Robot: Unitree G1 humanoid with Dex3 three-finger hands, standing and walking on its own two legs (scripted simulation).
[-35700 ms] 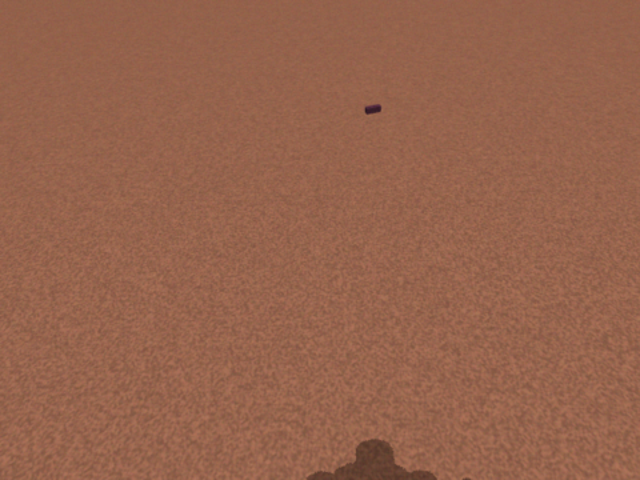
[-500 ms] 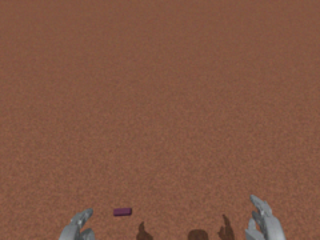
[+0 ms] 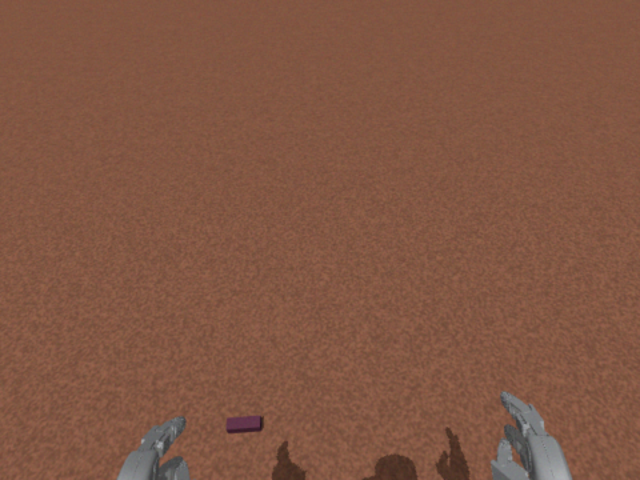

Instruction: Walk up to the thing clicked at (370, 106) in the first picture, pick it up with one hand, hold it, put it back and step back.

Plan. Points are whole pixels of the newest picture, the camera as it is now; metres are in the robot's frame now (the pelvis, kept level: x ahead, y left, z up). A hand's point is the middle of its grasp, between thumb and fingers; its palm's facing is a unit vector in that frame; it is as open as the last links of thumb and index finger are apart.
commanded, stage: home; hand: left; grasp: from above
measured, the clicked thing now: (244, 424) +0.43 +0.25 -0.70
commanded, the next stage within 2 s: stand in 0.42 s
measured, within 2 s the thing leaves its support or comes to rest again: neither
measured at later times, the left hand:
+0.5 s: hand out of the picture +0.16 +0.18 -0.05, palm faces +0.04 -0.98 -0.20, open 7.4 cm
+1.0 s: hand out of the picture +0.06 +0.25 -0.11, palm faces +0.04 -0.95 -0.31, open 7.4 cm
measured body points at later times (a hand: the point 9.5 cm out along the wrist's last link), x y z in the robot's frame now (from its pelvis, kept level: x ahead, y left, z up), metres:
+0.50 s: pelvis +0.00 +0.00 +0.00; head +0.02 +0.00 +0.45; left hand +0.16 +0.23 -0.03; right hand +0.16 -0.25 -0.06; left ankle +0.01 +0.11 -0.68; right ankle -0.01 -0.13 -0.68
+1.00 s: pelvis -0.01 +0.02 +0.06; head +0.00 +0.02 +0.51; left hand +0.06 +0.29 -0.08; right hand +0.06 -0.26 -0.08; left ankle +0.01 +0.11 -0.68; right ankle -0.01 -0.13 -0.68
